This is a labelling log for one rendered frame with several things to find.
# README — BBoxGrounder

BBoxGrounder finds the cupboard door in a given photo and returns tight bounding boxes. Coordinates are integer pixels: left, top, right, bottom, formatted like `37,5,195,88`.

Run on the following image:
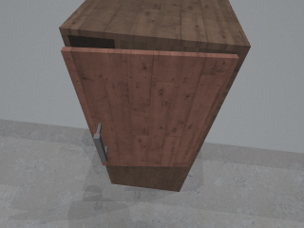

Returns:
61,47,239,167

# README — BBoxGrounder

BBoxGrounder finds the handle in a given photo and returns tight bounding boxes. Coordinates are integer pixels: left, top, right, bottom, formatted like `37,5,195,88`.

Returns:
93,123,108,162

